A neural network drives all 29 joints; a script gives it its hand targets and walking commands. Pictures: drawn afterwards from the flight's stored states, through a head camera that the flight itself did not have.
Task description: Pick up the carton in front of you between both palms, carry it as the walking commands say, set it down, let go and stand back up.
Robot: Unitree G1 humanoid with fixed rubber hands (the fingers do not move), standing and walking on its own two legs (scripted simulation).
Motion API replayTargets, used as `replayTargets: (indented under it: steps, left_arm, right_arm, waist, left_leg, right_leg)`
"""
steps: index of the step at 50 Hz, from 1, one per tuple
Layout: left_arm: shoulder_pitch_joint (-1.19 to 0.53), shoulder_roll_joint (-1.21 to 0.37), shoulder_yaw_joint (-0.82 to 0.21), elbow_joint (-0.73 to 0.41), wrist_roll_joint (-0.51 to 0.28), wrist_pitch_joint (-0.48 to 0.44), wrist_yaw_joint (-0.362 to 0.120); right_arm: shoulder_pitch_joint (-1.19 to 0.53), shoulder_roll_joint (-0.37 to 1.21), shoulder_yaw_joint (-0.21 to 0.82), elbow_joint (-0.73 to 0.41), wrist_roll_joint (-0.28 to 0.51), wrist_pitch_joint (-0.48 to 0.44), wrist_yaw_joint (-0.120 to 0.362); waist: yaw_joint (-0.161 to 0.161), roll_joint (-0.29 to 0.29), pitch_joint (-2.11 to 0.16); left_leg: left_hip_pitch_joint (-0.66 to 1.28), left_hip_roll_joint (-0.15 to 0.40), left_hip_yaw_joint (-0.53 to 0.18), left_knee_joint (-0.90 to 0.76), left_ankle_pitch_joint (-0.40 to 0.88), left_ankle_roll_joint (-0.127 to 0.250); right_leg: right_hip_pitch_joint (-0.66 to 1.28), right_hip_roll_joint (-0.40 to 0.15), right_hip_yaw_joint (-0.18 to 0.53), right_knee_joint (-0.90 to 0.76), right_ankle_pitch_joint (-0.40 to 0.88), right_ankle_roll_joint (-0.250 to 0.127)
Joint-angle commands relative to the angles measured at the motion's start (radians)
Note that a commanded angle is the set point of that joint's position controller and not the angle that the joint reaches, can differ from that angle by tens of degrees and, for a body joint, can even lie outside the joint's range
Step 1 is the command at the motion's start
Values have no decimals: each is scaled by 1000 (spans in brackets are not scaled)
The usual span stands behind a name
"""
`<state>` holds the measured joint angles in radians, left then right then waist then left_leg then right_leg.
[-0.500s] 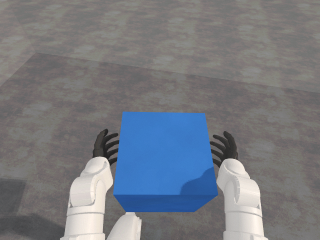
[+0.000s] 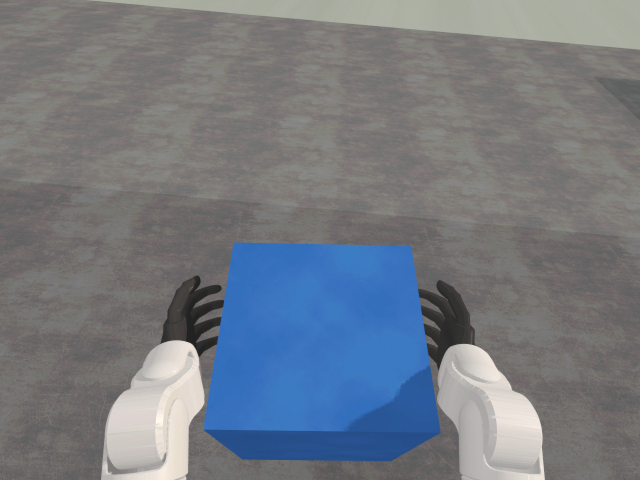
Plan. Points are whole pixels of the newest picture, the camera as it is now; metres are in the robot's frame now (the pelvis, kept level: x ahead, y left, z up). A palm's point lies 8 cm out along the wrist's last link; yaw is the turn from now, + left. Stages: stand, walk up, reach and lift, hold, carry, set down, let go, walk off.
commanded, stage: carry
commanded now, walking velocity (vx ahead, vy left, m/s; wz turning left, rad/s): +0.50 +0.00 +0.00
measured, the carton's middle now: (319, 362) +0.28 -0.01 +0.01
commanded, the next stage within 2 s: none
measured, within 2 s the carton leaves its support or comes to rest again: neither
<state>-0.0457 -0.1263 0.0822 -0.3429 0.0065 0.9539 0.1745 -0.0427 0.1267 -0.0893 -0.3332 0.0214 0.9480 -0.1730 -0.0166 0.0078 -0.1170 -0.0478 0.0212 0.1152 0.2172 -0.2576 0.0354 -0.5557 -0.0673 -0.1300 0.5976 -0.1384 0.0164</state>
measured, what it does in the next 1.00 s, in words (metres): walks ahead: right foot, then left foot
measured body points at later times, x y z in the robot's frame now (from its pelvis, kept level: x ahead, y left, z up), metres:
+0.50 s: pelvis +0.30 -0.03 +0.00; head +0.26 -0.04 +0.44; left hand +0.52 +0.13 +0.08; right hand +0.53 -0.17 +0.08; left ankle +0.44 +0.13 -0.71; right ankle +0.20 -0.11 -0.75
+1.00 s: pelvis +0.61 +0.02 +0.00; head +0.59 +0.03 +0.45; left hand +0.85 +0.17 +0.08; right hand +0.85 -0.13 +0.09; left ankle +0.52 +0.11 -0.75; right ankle +0.74 -0.13 -0.71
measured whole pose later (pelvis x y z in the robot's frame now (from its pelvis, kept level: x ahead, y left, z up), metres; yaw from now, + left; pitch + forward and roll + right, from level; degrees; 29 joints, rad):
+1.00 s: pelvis +0.61 +0.02 +0.00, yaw +1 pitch +4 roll -1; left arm 0.13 -0.14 0.02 -0.59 0.03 1.13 0.14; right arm 0.11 0.14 -0.03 -0.55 0.00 1.11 -0.15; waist -0.02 -0.01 -0.14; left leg -0.03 0.04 0.20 0.21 -0.24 0.01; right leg -0.58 -0.12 -0.14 0.62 -0.08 0.02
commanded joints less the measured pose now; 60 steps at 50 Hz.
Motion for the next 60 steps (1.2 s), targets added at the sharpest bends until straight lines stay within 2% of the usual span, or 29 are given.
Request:
replayTargets:
  steps: [1,4,5,6,7,8,10,11,13,17,22,27,29,31,32,33,34,36,37,39,43,47,52,55,56,57,58,59,60]
  left_arm:
    - [-269,-693,-565,-160,-137,56,-14]
    - [-198,-661,-568,-214,-142,98,-25]
    - [-175,-655,-565,-225,-140,110,-28]
    - [-142,-635,-553,-228,-134,122,-29]
    - [-161,-614,-546,-222,-128,128,-28]
    - [-139,-633,-550,-221,-140,135,-33]
    - [-175,-686,-579,-247,-161,134,-54]
    - [-199,-707,-596,-252,-169,129,-65]
    - [-216,-721,-618,-253,-181,122,-81]
    - [-171,-681,-614,-239,-178,121,-89]
    - [-138,-618,-583,-266,-163,132,-65]
    - [-137,-546,-549,-270,-142,155,-26]
    - [-150,-535,-550,-277,-143,163,-17]
    - [-161,-533,-563,-296,-151,169,-14]
    - [-170,-524,-568,-309,-157,173,-14]
    - [-179,-534,-584,-343,-168,178,-18]
    - [-191,-557,-609,-345,-181,177,-26]
    - [-183,-666,-619,-311,-174,166,-46]
    - [-186,-707,-620,-298,-168,157,-57]
    - [-181,-751,-623,-280,-150,141,-68]
    - [-141,-749,-616,-274,-117,130,-62]
    - [-139,-687,-612,-305,-125,145,-45]
    - [-147,-577,-587,-315,-143,180,-27]
    - [-131,-551,-558,-298,-147,190,-24]
    - [-120,-550,-549,-288,-149,191,-23]
    - [-117,-543,-542,-284,-146,191,-22]
    - [-105,-559,-542,-265,-154,187,-24]
    - [-117,-599,-548,-288,-166,184,-36]
    - [-138,-653,-567,-302,-180,174,-49]
  right_arm:
    - [-255,664,548,-167,146,58,37]
    - [-211,646,560,-230,133,104,39]
    - [-186,636,567,-248,131,117,40]
    - [-199,613,572,-268,130,130,40]
    - [-210,594,590,-294,132,145,41]
    - [-214,590,602,-311,146,152,45]
    - [-219,660,611,-287,150,148,57]
    - [-213,688,606,-266,142,142,62]
    - [-188,721,602,-236,121,130,66]
    - [-141,706,591,-215,85,125,53]
    - [-157,652,600,-274,108,139,34]
    - [-175,560,585,-299,124,168,19]
    - [-172,540,572,-296,129,175,15]
    - [-147,540,557,-274,129,176,13]
    - [-129,542,549,-270,126,177,13]
    - [-139,548,547,-263,131,172,15]
    - [-124,590,557,-266,141,171,23]
    - [-160,663,584,-298,151,160,48]
    - [-187,700,600,-311,155,150,61]
    - [-211,730,624,-317,167,137,83]
    - [-180,700,637,-316,183,131,102]
    - [-158,637,616,-331,174,145,85]
    - [-137,554,573,-317,135,178,42]
    - [-163,541,573,-325,130,192,26]
    - [-161,538,578,-326,130,195,22]
    - [-170,528,593,-350,139,201,21]
    - [-175,534,603,-373,146,204,24]
    - [-192,580,623,-368,161,199,29]
    - [-202,635,632,-360,160,190,40]
  waist:
    - [-7,164,-104]
    - [17,125,-130]
    - [23,89,-172]
    - [45,-25,-220]
    - [44,-283,-276]
    - [36,-283,-234]
    - [34,-114,-203]
    - [29,-44,-176]
    - [23,-60,-150]
    - [24,-112,-93]
    - [30,-128,-30]
    - [35,-152,34]
    - [33,-158,13]
    - [8,-99,-105]
    - [-17,-4,-186]
    - [-19,280,-286]
    - [-8,304,-254]
    - [-5,104,-245]
    - [1,42,-223]
    - [9,81,-200]
    - [9,134,-129]
    - [3,135,-59]
    - [1,155,14]
    - [27,112,-43]
    - [38,48,-113]
    - [54,-161,-193]
    - [51,-399,-239]
    - [41,-299,-223]
    - [42,-217,-231]
  left_leg:
    - [135,196,-61,10,596,74]
    - [44,173,22,203,669,29]
    - [-63,141,57,336,604,4]
    - [-213,109,73,563,344,-24]
    - [-517,-15,49,860,20,-63]
    - [-646,-15,-51,1020,-215,-39]
    - [-648,80,-108,1065,-146,-7]
    - [-605,117,-122,987,-90,-7]
    - [-529,122,-90,839,-24,-21]
    - [-552,117,-26,585,86,-58]
    - [-577,95,30,404,227,-58]
    - [-570,72,67,304,209,-34]
    - [-465,42,106,272,165,-11]
    - [-127,-29,171,236,109,6]
    - [92,111,-39,172,-6,42]
    - [303,368,-510,65,-71,179]
    - [302,410,-619,1,157,203]
    - [200,372,-405,51,337,157]
    - [118,350,-328,31,313,117]
    - [16,303,-214,-31,166,66]
    - [-8,270,-111,-116,54,81]
    - [22,239,-38,-117,152,79]
    - [78,239,6,-65,272,61]
    - [35,197,94,178,452,17]
    - [-74,157,124,375,457,-6]
    - [-298,71,127,670,268,-59]
    - [-545,-47,57,918,-160,-81]
    - [-611,8,-57,1050,-223,-48]
    - [-627,49,-92,1087,-191,-20]
  right_leg:
    - [20,31,-70,-97,91,-13]
    - [272,77,-138,-176,85,-42]
    - [446,76,-129,-170,16,-53]
    - [595,-91,101,-219,-69,-81]
    - [803,-335,558,-330,-186,-223]
    - [772,-361,648,-384,-91,-262]
    - [641,-322,462,-375,6,-232]
    - [547,-297,379,-412,-37,-197]
    - [442,-249,257,-468,-154,-145]
    - [441,-227,153,-530,-148,-154]
    - [515,-187,62,-513,-7,-135]
    - [603,-190,25,-446,181,-127]
    - [616,-189,0,-355,337,-110]
    - [518,-127,-99,-46,503,-63]
    - [338,-83,-108,191,334,-24]
    - [51,40,-82,530,35,26]
    - [-96,76,44,680,-313,7]
    - [-108,-34,125,727,-259,-39]
    - [-79,-63,136,647,-206,-43]
    - [-16,-65,105,512,-132,-36]
    - [-35,-58,35,269,-38,-2]
    - [-40,-41,-22,46,61,7]
    - [-1,-24,-57,-87,92,-22]
    - [261,46,-143,-153,21,-43]
    - [468,37,-112,-148,-40,-49]
    - [658,-196,257,-243,-163,-124]
    - [804,-356,629,-396,-118,-230]
    - [787,-364,569,-380,49,-238]
    - [742,-333,468,-341,142,-224]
